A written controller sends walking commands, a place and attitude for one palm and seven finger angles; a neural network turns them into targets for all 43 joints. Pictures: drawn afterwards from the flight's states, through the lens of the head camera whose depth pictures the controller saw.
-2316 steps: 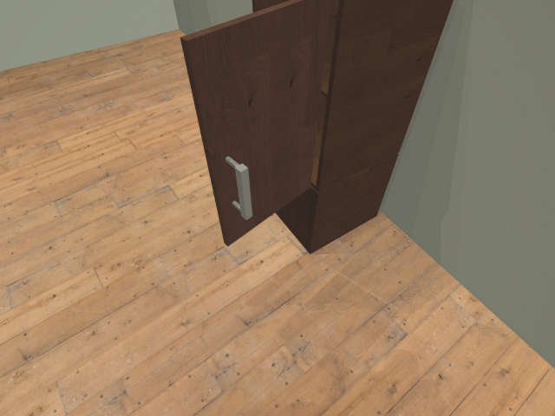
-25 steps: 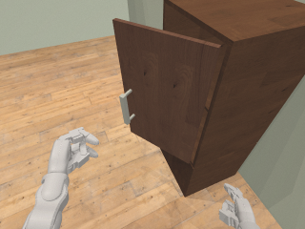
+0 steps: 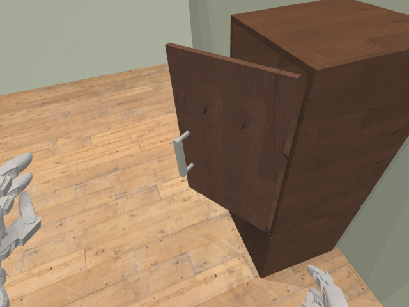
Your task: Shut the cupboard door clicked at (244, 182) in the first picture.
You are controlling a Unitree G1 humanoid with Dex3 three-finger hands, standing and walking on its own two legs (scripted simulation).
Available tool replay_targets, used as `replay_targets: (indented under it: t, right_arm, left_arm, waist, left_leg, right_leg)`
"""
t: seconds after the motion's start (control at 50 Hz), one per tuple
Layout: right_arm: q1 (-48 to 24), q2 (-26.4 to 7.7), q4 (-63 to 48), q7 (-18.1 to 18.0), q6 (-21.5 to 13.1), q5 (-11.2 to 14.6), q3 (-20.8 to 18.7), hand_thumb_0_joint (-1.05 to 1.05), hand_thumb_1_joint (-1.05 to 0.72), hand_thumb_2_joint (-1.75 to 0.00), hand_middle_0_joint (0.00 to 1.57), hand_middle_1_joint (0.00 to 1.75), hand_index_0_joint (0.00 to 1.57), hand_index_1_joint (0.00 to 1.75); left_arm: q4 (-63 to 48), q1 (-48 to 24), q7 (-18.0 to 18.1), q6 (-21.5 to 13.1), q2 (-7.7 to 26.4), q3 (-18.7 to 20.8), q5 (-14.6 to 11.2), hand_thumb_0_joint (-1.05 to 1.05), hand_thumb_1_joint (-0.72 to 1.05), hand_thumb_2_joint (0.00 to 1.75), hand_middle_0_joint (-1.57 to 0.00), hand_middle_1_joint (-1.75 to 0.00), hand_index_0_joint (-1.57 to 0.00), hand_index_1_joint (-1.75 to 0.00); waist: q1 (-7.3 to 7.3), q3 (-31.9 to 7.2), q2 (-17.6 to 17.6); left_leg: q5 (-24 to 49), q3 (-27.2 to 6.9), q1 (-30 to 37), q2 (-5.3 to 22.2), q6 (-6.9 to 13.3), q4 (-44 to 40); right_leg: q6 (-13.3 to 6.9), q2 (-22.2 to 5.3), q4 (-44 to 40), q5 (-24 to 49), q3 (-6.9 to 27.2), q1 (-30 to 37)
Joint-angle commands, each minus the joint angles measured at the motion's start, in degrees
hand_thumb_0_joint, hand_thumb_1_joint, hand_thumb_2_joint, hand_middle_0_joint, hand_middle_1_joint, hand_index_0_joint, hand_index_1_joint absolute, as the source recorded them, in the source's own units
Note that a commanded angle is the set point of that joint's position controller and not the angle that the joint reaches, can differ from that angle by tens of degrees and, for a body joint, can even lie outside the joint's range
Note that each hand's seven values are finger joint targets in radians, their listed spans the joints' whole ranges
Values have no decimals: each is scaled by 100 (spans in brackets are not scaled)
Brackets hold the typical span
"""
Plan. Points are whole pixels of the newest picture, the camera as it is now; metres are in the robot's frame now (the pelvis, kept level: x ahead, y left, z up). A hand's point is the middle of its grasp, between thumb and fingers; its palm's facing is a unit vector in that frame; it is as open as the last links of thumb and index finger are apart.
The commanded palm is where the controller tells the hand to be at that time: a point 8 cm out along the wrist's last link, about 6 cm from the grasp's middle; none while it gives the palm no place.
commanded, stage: draw the hand back to the body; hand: left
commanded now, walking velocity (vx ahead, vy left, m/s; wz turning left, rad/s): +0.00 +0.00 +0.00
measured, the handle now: (184, 154) +0.62 +0.16 -0.11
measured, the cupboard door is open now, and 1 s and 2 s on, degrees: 34 34 34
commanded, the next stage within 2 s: step back with the hand held close in 0.28 s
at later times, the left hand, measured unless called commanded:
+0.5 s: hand (56, 218) +0.19 +0.25 +0.16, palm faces +0.43 -0.78 -0.45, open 7.4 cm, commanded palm +0.14 +0.29 +0.17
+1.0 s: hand (17, 243) +0.15 +0.29 +0.16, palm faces +0.38 -0.78 -0.50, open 7.4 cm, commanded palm +0.10 +0.32 +0.17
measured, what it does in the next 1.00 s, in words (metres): shifts its weight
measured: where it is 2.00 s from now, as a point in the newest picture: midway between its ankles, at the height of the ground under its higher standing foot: outside the picture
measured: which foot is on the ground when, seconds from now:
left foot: down 0.00-1.00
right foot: down 0.00-1.00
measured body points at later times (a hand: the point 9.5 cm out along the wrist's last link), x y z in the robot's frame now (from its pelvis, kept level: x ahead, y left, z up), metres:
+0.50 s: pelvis +0.00 -0.01 +0.00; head -0.01 -0.04 +0.45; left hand +0.16 +0.29 +0.18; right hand +0.19 -0.24 -0.09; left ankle +0.00 +0.10 -0.74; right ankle -0.04 -0.10 -0.74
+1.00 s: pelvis -0.05 +0.03 -0.01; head -0.05 +0.03 +0.44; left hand +0.13 +0.33 +0.18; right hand +0.12 -0.22 -0.08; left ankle +0.00 +0.10 -0.74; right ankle -0.04 -0.10 -0.74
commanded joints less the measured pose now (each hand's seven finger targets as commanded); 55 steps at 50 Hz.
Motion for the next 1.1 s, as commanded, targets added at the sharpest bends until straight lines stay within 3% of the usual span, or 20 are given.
replay_targets:
  t: [0.0, 0.02, 0.16, 0.18, 0.38, 0.4, 0.44, 0.5, 0.56, 0.6, 0.68, 0.76, 0.82, 0.86, 0.94, 0.96, 0.98, 1.04, 1.06, 1.08]
  right_arm:
    - [-825, -574, -970, -75, -376, 13, -250, 0, -90, -90, 20, 30, 20, 30]
    - [-832, -569, -975, -91, -388, 16, -258, 0, -90, -90, 20, 30, 20, 30]
    - [-928, -511, -928, -134, -547, -20, -233, 0, -90, -90, 20, 30, 20, 30]
    - [-932, -465, -933, -127, -552, -6, -211, 0, -90, -90, 20, 30, 20, 30]
    - [-856, -486, -934, -91, -501, -3, -246, 0, -90, -90, 20, 30, 20, 30]
    - [-842, -681, -1041, -83, -375, 30, -325, 0, -90, -90, 20, 30, 20, 30]
    - [-838, -607, -919, -81, -226, -13, -348, 0, -90, -90, 20, 30, 20, 30]
    - [-818, -611, -951, -103, -109, -5, -407, 0, -90, -90, 20, 30, 20, 30]
    - [-851, -682, -1066, -176, 5, -6, -436, 0, -90, -90, 20, 30, 20, 30]
    - [-815, -678, -1179, -202, 119, 1, -436, 0, -90, -90, 20, 30, 20, 30]
    - [-772, -675, -1309, -220, 288, 17, -439, 0, -90, -90, 20, 30, 20, 30]
    - [-780, -745, -1367, -229, 333, -3, -467, 0, -90, -90, 20, 30, 20, 30]
    - [-713, -741, -1399, -231, 316, 22, -446, 0, -90, -90, 20, 30, 20, 30]
    - [-730, -790, -1373, -250, 258, -3, -456, 0, -90, -90, 20, 30, 20, 30]
    - [-666, -814, -1385, -265, 129, 18, -424, 0, -90, -90, 20, 30, 20, 30]
    - [-733, -865, -1384, -274, 77, -12, -431, 0, -90, -90, 20, 30, 20, 30]
    - [-660, -821, -1367, -277, 41, 0, -408, 0, -90, -90, 20, 30, 20, 30]
    - [-584, -867, -1322, -264, -83, -20, -433, 0, -90, -90, 20, 30, 20, 30]
    - [-588, -904, -1291, -254, -136, -43, -454, 0, -90, -90, 20, 30, 20, 30]
    - [-521, -843, -1275, -251, -173, -46, -434, 0, -90, -90, 20, 30, 20, 30]
  left_arm:
    - [-846, -746, 28, -324, 830, 325, 10, 0, 90, 90, -20, -30, -20, -30]
    - [-908, -802, 38, -355, 879, 348, 18, 0, 90, 90, -20, -30, -20, -30]
    - [-1190, -690, 84, -479, 1256, 719, 26, 0, 90, 90, -20, -30, -20, -30]
    - [-1226, -685, 68, -489, 1107, 589, 17, 0, 90, 90, -20, -30, -20, -30]
    - [-918, -521, -20, -452, 936, 520, -27, 0, 90, 90, -20, -30, -20, -30]
    - [-1228, -1087, 45, -695, 1536, 1069, 35, 0, 90, 90, -20, -30, -20, -30]
    - [-753, -519, 12, -782, 1115, 684, 54, 0, 90, 90, -20, -30, -20, -30]
    - [-862, -315, 24, -902, 1150, 726, 61, 0, 90, 90, -20, -30, -20, -30]
    - [-1165, -173, 67, -900, 1372, 907, 41, 0, 90, 90, -20, -30, -20, -30]
    - [-1320, -30, 84, -855, 1375, 928, 26, 0, 90, 90, -20, -30, -20, -30]
    - [-1337, 331, 134, -749, 1446, 1055, -13, 0, 90, 90, -20, -30, -20, -30]
    - [-1380, 506, 170, -748, 1567, 1212, -30, 0, 90, 90, -20, -30, -20, -30]
    - [-1439, 499, 190, -799, 1431, 1061, -17, 0, 90, 90, -20, -30, -20, -30]
    - [-1439, 460, 211, -851, 1546, 1192, 10, 0, 90, 90, -20, -30, -20, -30]
    - [-1470, 201, 242, -983, 1348, 1050, 102, 0, 90, 90, -20, -30, -20, -30]
    - [-1568, 72, 247, -1036, 1493, 1179, 167, 0, 90, 90, -20, -30, -20, -30]
    - [-1474, 87, 249, -1063, 1323, 1074, 173, 0, 90, 90, -20, -30, -20, -30]
    - [-1539, -160, 266, -1146, 1263, 1041, 252, 0, 90, 90, -20, -30, -20, -30]
    - [-1653, -254, 263, -1184, 1391, 1154, 293, 0, 90, 90, -20, -30, -20, -30]
    - [-1688, -265, 262, -1204, 1242, 1040, 288, 0, 90, 90, -20, -30, -20, -30]
  waist:
    - [-115, -12, -368]
    - [-106, -92, -470]
    - [19, -298, -37]
    - [-12, -216, 69]
    - [-44, -83, -250]
    - [-246, 95, -223]
    - [-299, -35, -699]
    - [-318, -526, -492]
    - [-320, -942, -149]
    - [-325, -1134, -219]
    - [-326, -1181, -213]
    - [-296, -1042, -123]
    - [-343, -905, -124]
    - [-328, -795, -48]
    - [-376, -452, 137]
    - [-346, -408, 296]
    - [-376, -307, 247]
    - [-377, -245, 319]
    - [-357, -319, 405]
    - [-379, -331, 325]
  left_leg:
    - [871, -49, 387, 237, 61, -352]
    - [864, -50, 420, 222, 80, -334]
    - [1046, 33, 437, 160, 83, -234]
    - [1070, 49, 447, 164, 73, -237]
    - [1181, 80, 471, 208, 79, -277]
    - [735, -26, 113, 301, 151, 142]
    - [553, -53, 36, 229, 136, 452]
    - [1048, -38, 70, 291, 107, 342]
    - [2290, -54, 364, 421, 120, 191]
    - [2999, -98, 382, 504, 106, 208]
    - [3158, -165, 159, 587, 77, 154]
    - [2399, -254, -266, 634, 89, -58]
    - [1635, -347, -741, 687, 127, -213]
    - [819, -436, -1099, 715, 185, -419]
    - [-1162, -711, -2266, 856, 350, -882]
    - [-1665, -819, -2580, 898, 417, -1028]
    - [-1955, -900, -2870, 947, 443, -1109]
    - [-2575, -1002, -3376, 1073, 519, -1162]
    - [-2684, -1052, -3371, 1102, 533, -1189]
    - [-2623, -1043, -3398, 1099, 520, -1145]
  right_leg:
    - [78, -128, -446, 929, 32, -673]
    - [82, -126, -451, 911, 45, -658]
    - [58, -170, -522, 1182, 157, -442]
    - [54, -180, -503, 1218, 162, -473]
    - [104, -155, -516, 1356, 148, -516]
    - [90, -526, -838, 1524, 789, -1049]
    - [81, -795, -888, 1742, 943, -1187]
    - [55, -809, -429, 2575, 720, -851]
    - [164, -578, -4, 3293, 427, -635]
    - [163, -468, 230, 3574, 315, -459]
    - [154, -405, 392, 3417, 287, -406]
    - [163, -311, 354, 2713, 333, -462]
    - [178, -284, 407, 2159, 353, -398]
    - [203, -200, 394, 1744, 356, -311]
    - [236, -68, 704, 1048, 338, 106]
    - [248, 8, 797, 950, 347, 297]
    - [248, 12, 952, 865, 316, 366]
    - [259, 95, 1247, 639, 330, 542]
    - [257, 139, 1311, 614, 325, 579]
    - [248, 110, 1381, 620, 304, 559]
